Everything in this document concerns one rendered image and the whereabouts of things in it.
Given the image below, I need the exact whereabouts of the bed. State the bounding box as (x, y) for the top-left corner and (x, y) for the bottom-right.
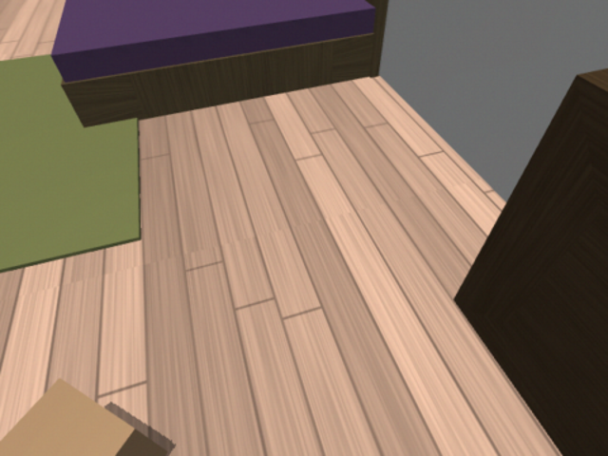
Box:
(50, 0), (389, 127)

